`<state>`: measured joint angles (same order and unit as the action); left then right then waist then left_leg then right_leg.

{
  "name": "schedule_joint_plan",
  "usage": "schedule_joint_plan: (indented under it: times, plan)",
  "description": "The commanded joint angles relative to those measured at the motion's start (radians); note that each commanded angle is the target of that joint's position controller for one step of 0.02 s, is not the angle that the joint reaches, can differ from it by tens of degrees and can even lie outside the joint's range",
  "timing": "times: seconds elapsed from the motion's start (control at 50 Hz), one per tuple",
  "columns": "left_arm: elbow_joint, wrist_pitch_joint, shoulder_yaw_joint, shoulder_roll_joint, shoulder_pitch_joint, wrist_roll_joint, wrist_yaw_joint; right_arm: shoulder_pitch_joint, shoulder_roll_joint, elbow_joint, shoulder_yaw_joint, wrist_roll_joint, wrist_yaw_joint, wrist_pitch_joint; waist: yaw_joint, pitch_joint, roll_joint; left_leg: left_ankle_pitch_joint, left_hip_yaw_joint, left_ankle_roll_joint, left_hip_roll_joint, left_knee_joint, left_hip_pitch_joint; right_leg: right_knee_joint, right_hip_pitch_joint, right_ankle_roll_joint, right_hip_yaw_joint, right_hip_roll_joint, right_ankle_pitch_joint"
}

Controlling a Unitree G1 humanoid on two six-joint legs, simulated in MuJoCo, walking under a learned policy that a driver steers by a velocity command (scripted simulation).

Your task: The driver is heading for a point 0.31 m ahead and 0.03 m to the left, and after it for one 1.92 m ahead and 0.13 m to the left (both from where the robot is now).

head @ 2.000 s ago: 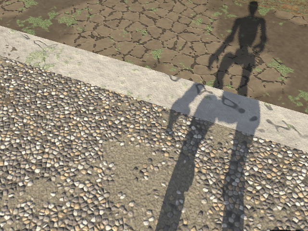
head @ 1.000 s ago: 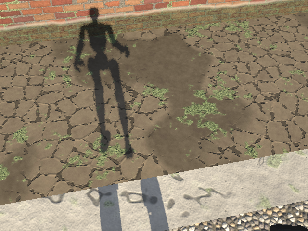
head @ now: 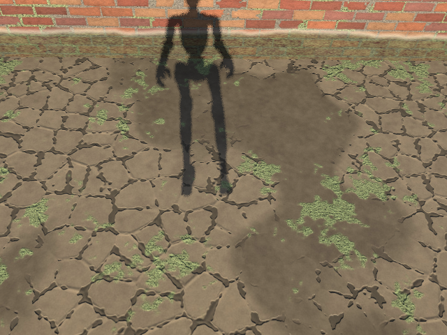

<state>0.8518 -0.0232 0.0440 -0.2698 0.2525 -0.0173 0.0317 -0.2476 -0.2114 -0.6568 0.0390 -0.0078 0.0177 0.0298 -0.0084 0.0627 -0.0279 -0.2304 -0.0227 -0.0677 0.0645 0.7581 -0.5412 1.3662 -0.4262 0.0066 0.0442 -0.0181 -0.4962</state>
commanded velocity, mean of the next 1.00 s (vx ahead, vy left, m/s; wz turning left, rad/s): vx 0.13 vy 0.00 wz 0.35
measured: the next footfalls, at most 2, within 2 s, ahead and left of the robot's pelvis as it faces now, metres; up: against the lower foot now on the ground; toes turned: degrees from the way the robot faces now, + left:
right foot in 0.40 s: +0.17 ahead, -0.13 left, +0.00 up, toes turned +20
left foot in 0.78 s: +0.08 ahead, +0.11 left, +0.00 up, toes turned +21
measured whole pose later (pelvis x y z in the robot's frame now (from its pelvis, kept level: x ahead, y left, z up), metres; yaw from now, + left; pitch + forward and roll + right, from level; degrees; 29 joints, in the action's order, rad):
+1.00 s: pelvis +0.08 -0.02 +0.04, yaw +19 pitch +0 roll +0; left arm 0.68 0.09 -0.02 -0.27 0.30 0.00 0.04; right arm -0.17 -0.23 -0.58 -0.05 -0.03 -0.03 0.07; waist -0.04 0.02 -0.01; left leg -0.22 0.03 0.01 -0.02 0.44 -0.23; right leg 0.46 -0.25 0.00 0.03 -0.01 -0.22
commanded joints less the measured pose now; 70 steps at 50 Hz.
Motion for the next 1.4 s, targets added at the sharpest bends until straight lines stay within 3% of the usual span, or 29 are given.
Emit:
schedule_joint_plan:
  times: [0.02, 0.08, 0.1, 0.16, 0.26, 0.32, 0.36, 0.38, 0.4, 0.42, 0.46, 0.52, 0.56, 0.64, 0.7, 0.76, 0.8, 0.88, 1.0, 1.1, 1.14, 1.18, 1.2, 1.22, 1.24, 1.26, 1.3, 1.34, 1.4]
  plan:
    - [-0.127, 0.007, 0.019, -0.098, -0.001, 0.028, 0.028, -0.042, -0.154, 0.095, 0.035, -0.004, -0.009, -0.019, -0.018, -0.104, 0.102, -0.126, -0.504, -0.168, -0.262, -0.421, 0.234, 0.057, -0.293, -0.003, 0.064, -0.030, 0.113]
    - [-0.146, 0.031, 0.025, -0.106, 0.029, 0.029, 0.028, -0.017, -0.149, 0.126, 0.033, -0.011, -0.029, -0.019, -0.047, -0.146, 0.103, 0.171, -0.442, -0.184, -0.196, -0.392, 0.226, -0.067, -0.209, 0.040, 0.069, -0.044, 0.172]
    - [-0.175, 0.038, 0.020, -0.122, -0.014, 0.073, 0.041, -0.018, -0.167, 0.135, 0.022, -0.031, -0.043, -0.011, -0.040, -0.123, 0.096, 0.484, -0.352, -0.202, -0.179, -0.374, 0.182, -0.148, -0.162, 0.050, 0.059, -0.007, 0.167]
    - [-0.230, 0.050, -0.012, -0.070, -0.115, 0.075, 0.039, -0.043, -0.177, 0.129, 0.021, -0.021, -0.068, 0.039, -0.013, -0.199, 0.111, 0.634, -0.304, -0.163, -0.147, -0.323, 0.302, -0.398, -0.102, 0.049, 0.042, 0.023, 0.227]
    - [-0.291, 0.072, -0.045, -0.046, -0.166, 0.071, -0.002, 0.029, -0.184, 0.191, 0.006, -0.027, -0.062, 0.110, 0.007, -0.191, 0.150, 0.391, -0.421, -0.172, -0.165, -0.356, 0.262, -0.468, -0.020, 0.049, 0.038, 0.042, 0.213]
    - [-0.325, 0.049, -0.055, -0.058, -0.198, 0.067, -0.035, 0.063, -0.199, 0.221, 0.007, -0.019, -0.049, 0.121, 0.023, -0.143, 0.167, 0.242, -0.500, -0.166, -0.157, -0.354, 0.262, -0.606, 0.013, 0.017, 0.044, 0.050, 0.151]
    - [-0.315, 0.034, -0.046, -0.073, -0.151, 0.067, -0.045, 0.117, -0.205, 0.239, 0.003, 0.009, -0.054, 0.102, -0.011, -0.146, 0.178, 0.099, -0.532, -0.123, -0.121, -0.325, 0.283, -0.854, 0.101, -0.013, 0.052, 0.043, 0.198]
    - [-0.304, 0.029, -0.046, -0.087, -0.104, 0.080, -0.043, 0.132, -0.182, 0.249, -0.006, 0.008, -0.059, 0.089, -0.028, -0.185, 0.140, -0.017, -0.517, -0.088, -0.109, -0.276, 0.202, -0.925, 0.278, -0.042, 0.059, -0.015, 0.358]
    - [-0.295, 0.040, -0.040, -0.127, -0.053, 0.092, -0.037, 0.106, -0.133, 0.249, -0.022, 0.001, -0.059, 0.079, -0.011, -0.219, -0.017, -0.268, -0.405, -0.023, -0.026, -0.052, 0.046, -0.918, 0.464, -0.111, 0.180, -0.171, 0.648]
    - [-0.292, 0.052, -0.027, -0.198, -0.061, 0.110, -0.037, 0.078, -0.154, 0.266, -0.020, 0.009, -0.045, 0.064, 0.016, -0.162, -0.265, -0.434, -0.226, 0.051, 0.084, 0.142, -0.088, -1.003, 0.392, -0.258, 0.392, -0.318, 0.809]
    - [-0.299, 0.055, -0.024, -0.156, -0.066, 0.080, -0.028, 0.063, -0.309, 0.205, 0.044, 0.036, -0.043, 0.040, 0.017, -0.089, -0.111, -0.374, -0.195, 0.130, 0.060, 0.544, -0.156, -1.009, 0.289, -0.360, 0.389, -0.351, 0.850]
    - [-0.295, 0.056, -0.034, -0.104, -0.153, 0.028, -0.011, 0.016, -0.265, 0.154, 0.044, 0.046, -0.080, 0.076, 0.075, -0.048, -0.030, -0.247, -0.166, 0.141, -0.013, 0.664, -0.149, -1.035, 0.207, -0.262, 0.172, -0.224, 0.686]
    - [-0.289, 0.071, -0.028, -0.101, -0.127, 0.036, -0.011, 0.037, -0.217, 0.170, 0.023, 0.057, -0.087, 0.092, 0.056, -0.060, -0.028, -0.175, -0.124, 0.141, -0.039, 0.563, -0.111, -1.056, 0.228, -0.233, 0.100, -0.177, 0.587]
    - [-0.246, 0.122, -0.021, -0.103, -0.064, 0.048, -0.018, 0.156, -0.112, 0.234, -0.039, 0.033, -0.075, 0.098, -0.012, -0.094, -0.087, -0.235, -0.059, 0.148, -0.087, 0.169, -0.034, -1.086, 0.312, -0.237, 0.070, -0.170, 0.381]
    - [-0.216, 0.156, -0.001, -0.137, -0.010, 0.032, -0.022, 0.163, -0.115, 0.224, -0.054, 0.037, -0.068, 0.078, -0.052, -0.130, -0.097, -0.188, -0.009, 0.114, -0.108, -0.120, 0.079, -1.117, 0.352, -0.237, 0.125, -0.201, 0.194]
    - [-0.181, 0.141, -0.024, -0.107, 0.000, 0.009, -0.024, 0.080, -0.098, 0.170, -0.065, -0.009, -0.065, 0.062, -0.004, -0.112, -0.055, 0.091, -0.037, 0.058, -0.107, -0.486, 0.362, -1.174, 0.225, -0.183, 0.159, -0.177, 0.107]
    - [-0.164, 0.100, -0.029, -0.106, 0.003, 0.005, -0.033, 0.045, -0.185, 0.156, -0.049, -0.030, -0.060, 0.065, 0.015, -0.118, 0.017, 0.051, -0.065, 0.044, -0.150, -0.398, 0.445, -1.195, 0.163, -0.105, 0.118, -0.106, 0.100]
    - [-0.212, 0.080, -0.036, -0.117, -0.027, 0.020, -0.006, 0.078, -0.154, 0.138, -0.055, -0.028, -0.051, 0.039, 0.015, -0.063, 0.067, -0.055, -0.053, 0.062, -0.130, -0.414, 0.320, -1.082, 0.203, -0.077, 0.075, -0.039, 0.202]
    - [-0.275, 0.110, -0.033, -0.103, 0.011, 0.025, 0.025, 0.071, -0.150, 0.128, -0.038, -0.024, -0.051, 0.035, 0.001, -0.076, 0.130, 0.123, -0.033, 0.008, -0.153, -0.412, 0.381, -0.881, 0.076, -0.068, 0.046, 0.008, 0.276]
    - [-0.319, 0.126, -0.024, -0.093, 0.054, 0.044, -0.004, 0.134, -0.172, 0.126, -0.007, -0.024, -0.058, 0.040, -0.023, -0.137, 0.165, 0.353, -0.083, -0.124, -0.321, -0.362, 0.391, -0.589, 0.002, -0.034, -0.011, 0.019, 0.102]
    - [-0.350, 0.122, -0.021, -0.084, 0.038, 0.030, -0.018, 0.154, -0.193, 0.108, 0.009, 0.002, -0.064, 0.038, -0.032, -0.130, 0.149, 0.368, -0.099, -0.134, -0.374, -0.322, 0.389, -0.600, -0.027, -0.059, 0.004, -0.014, 0.048]
    - [-0.353, 0.112, -0.018, -0.077, 0.055, 0.024, -0.030, 0.159, -0.208, 0.091, 0.022, 0.016, -0.078, 0.043, -0.035, -0.134, 0.114, 0.295, -0.054, -0.085, -0.346, -0.243, 0.358, -0.737, 0.039, -0.101, -0.010, -0.014, 0.194]
    - [-0.358, 0.107, -0.006, -0.119, 0.069, 0.026, -0.031, 0.151, -0.209, 0.086, 0.024, 0.009, -0.080, 0.044, -0.028, -0.129, 0.020, 0.186, 0.019, -0.026, -0.267, -0.147, 0.310, -0.835, 0.082, -0.135, 0.065, -0.036, 0.384]
    - [-0.377, 0.112, 0.018, -0.219, 0.056, 0.029, -0.022, 0.172, -0.178, 0.117, 0.012, -0.009, -0.075, 0.042, -0.012, -0.101, -0.220, -0.044, 0.140, 0.059, -0.096, 0.042, 0.186, -0.949, 0.083, -0.239, 0.332, -0.133, 0.520]
    - [-0.392, 0.124, 0.031, -0.256, 0.102, 0.040, -0.022, 0.272, -0.179, 0.155, 0.005, -0.011, -0.069, 0.029, -0.089, -0.064, -0.306, -0.361, 0.071, 0.110, 0.013, 0.253, -0.074, -1.060, 0.232, -0.361, 0.557, -0.236, 0.587]
    - [-0.390, 0.122, 0.027, -0.251, 0.135, 0.064, -0.014, 0.268, -0.192, 0.156, 0.014, 0.005, -0.056, 0.013, -0.080, -0.115, -0.228, -0.415, -0.062, 0.123, 0.016, 0.477, -0.175, -1.045, 0.293, -0.407, 0.587, -0.286, 0.634]
    - [-0.405, 0.118, 0.016, -0.217, 0.049, 0.040, -0.002, 0.166, -0.224, 0.106, 0.027, -0.009, -0.047, 0.011, -0.012, -0.142, -0.080, -0.311, -0.115, 0.137, -0.015, 0.612, -0.184, -0.966, 0.278, -0.347, 0.455, -0.252, 0.735]
    - [-0.406, 0.130, 0.008, -0.199, 0.000, 0.021, 0.011, 0.159, -0.193, 0.105, 0.018, -0.019, -0.060, 0.022, 0.010, -0.149, -0.053, -0.238, -0.104, 0.140, -0.026, 0.538, -0.116, -0.978, 0.233, -0.294, 0.393, -0.205, 0.684]
    - [-0.392, 0.148, 0.012, -0.197, 0.020, 0.030, 0.021, 0.201, -0.149, 0.130, -0.005, -0.016, -0.063, 0.023, -0.001, -0.167, -0.061, -0.172, -0.088, 0.135, -0.018, 0.294, -0.063, -0.984, 0.294, -0.253, 0.367, -0.155, 0.602]
Velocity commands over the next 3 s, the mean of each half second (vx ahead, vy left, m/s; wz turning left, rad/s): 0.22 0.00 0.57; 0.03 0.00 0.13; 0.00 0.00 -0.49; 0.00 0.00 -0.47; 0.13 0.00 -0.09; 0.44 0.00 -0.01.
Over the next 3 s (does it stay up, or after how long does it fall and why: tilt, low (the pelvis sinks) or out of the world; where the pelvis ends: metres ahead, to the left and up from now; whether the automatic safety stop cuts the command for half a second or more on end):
stays up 0.11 0.02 0.03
